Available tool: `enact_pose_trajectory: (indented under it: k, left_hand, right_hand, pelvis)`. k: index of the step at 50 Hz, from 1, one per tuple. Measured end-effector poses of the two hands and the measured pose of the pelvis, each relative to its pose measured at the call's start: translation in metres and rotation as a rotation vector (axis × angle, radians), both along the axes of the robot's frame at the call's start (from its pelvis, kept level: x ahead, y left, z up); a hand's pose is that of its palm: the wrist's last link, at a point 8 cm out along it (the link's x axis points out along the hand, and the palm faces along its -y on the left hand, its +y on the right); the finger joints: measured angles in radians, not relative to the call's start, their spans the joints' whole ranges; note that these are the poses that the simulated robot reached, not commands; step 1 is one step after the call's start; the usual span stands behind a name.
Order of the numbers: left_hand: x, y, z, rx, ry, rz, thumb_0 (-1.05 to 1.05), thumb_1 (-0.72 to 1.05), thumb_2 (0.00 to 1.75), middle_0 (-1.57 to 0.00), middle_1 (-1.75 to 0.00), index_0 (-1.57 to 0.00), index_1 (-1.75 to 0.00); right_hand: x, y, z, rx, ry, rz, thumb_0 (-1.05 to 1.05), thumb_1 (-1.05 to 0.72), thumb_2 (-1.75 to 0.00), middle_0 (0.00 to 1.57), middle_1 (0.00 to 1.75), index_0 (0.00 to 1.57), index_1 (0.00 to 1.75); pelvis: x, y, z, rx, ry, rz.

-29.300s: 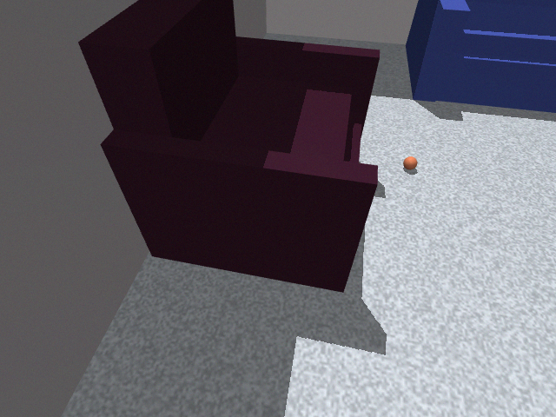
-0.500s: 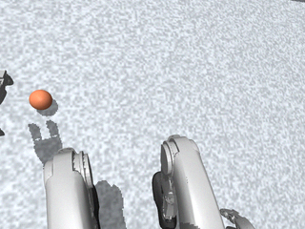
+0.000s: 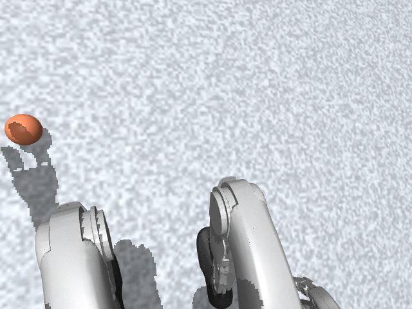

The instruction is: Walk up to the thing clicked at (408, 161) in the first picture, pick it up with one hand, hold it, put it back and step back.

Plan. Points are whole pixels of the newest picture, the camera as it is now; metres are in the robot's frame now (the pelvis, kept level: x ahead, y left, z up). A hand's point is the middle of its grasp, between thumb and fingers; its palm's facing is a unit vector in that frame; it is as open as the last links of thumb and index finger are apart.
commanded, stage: rise first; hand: left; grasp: from above
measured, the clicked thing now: (24, 129) +0.50 +0.32 -0.30
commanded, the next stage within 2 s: none
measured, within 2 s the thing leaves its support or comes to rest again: neither
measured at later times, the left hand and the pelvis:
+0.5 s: hand out of the picture +0.45 +0.36 -0.18, palm faces -0.45 -0.10 -0.89, open 14.3 cm; pelvis +0.00 +0.00 -0.01, yaw -1 degrees
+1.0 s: hand out of the picture +0.45 +0.36 -0.19, palm faces -0.44 -0.10 -0.89, open 14.3 cm; pelvis +0.00 +0.00 -0.02, yaw -2 degrees
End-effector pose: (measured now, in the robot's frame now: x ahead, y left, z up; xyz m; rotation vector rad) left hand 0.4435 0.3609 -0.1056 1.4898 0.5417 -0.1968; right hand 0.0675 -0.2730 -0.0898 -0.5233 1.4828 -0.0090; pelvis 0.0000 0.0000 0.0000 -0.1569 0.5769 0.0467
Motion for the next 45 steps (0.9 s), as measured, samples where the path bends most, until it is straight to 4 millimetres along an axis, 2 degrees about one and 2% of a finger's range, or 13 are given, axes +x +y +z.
enact_pose_trajectory:
  k: [45]
  left_hand:
    - [0.011,-0.004,-0.027,-0.006,-0.006,0.005,0.0,-0.57,1.03,-0.08,-1.02,-0.07,-1.02]
  right_hand:
    - [-0.02,0.002,-0.005,0.004,0.023,0.015,0.0,-0.91,-0.9,0.2,0.3,0.2,0.3]
  pelvis:
    - [-0.002,0.0,-0.017,-0.019,-0.039,-0.015]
